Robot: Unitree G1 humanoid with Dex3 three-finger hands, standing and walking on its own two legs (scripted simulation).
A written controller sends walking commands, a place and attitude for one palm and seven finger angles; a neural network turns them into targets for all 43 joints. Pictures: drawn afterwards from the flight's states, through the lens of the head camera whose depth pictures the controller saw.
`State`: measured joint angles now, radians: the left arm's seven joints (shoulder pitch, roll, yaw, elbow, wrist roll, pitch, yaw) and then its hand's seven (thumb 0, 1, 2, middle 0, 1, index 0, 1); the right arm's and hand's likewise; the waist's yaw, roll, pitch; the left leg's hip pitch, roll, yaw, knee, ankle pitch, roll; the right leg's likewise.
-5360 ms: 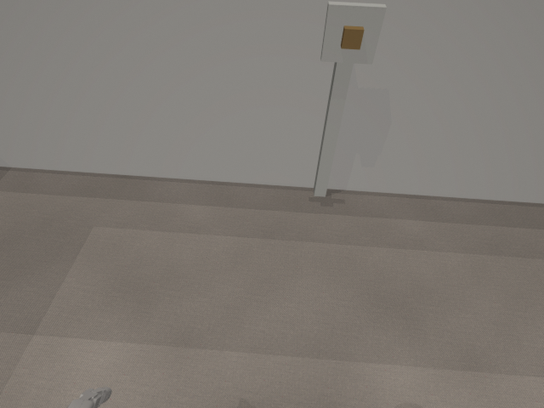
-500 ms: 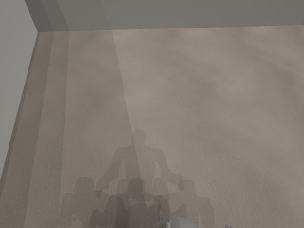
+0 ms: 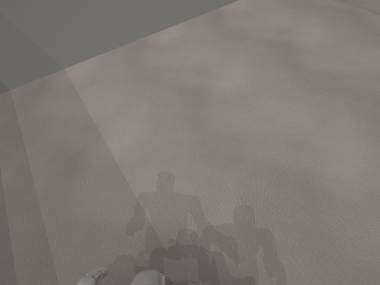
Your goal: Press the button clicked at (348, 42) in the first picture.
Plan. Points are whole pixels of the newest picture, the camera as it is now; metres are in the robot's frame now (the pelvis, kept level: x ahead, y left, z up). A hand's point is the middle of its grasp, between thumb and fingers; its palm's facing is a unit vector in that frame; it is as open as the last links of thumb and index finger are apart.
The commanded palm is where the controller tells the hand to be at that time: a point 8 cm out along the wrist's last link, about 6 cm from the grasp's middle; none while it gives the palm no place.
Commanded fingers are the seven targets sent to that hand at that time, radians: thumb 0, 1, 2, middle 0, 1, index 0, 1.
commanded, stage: walk to a spot facing it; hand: left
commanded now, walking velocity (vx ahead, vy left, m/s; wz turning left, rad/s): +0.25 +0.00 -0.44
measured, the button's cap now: out of the picture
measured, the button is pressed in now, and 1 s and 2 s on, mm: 0 0 0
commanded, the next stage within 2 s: turn to face it in 0.26 s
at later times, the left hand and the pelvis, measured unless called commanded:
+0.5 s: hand out of the picture +0.05 +0.21 -0.18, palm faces -0.02 -0.98 -0.19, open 7.4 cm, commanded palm none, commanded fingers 0.00 0.90 0.90 -0.20 -0.30 -0.20 -0.30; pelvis +0.10 +0.03 +0.00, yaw -7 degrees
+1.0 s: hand (99, 233) +0.27 +0.28 -0.16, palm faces +0.09 -0.97 -0.23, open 7.4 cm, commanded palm none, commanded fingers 0.00 0.90 0.90 -0.20 -0.30 -0.20 -0.30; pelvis +0.15 +0.07 +0.00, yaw +5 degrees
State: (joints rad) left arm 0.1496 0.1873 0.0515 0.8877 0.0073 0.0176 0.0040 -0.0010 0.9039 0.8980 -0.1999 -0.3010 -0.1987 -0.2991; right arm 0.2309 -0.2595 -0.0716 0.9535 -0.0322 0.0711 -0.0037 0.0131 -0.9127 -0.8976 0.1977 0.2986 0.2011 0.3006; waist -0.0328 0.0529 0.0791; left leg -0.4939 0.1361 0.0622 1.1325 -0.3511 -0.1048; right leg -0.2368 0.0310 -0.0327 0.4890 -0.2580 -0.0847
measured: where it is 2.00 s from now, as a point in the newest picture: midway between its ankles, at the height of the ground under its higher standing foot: outside the picture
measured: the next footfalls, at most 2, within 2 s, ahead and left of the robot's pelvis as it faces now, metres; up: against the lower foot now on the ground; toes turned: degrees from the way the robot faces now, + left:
left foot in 0.52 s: +0.23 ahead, +0.12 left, +0.00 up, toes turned -2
right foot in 1.26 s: +0.19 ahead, -0.09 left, +0.00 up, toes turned +17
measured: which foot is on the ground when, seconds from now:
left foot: up 0.00-0.50, down 0.52-1.00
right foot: down 0.00-0.56, up 0.58-1.00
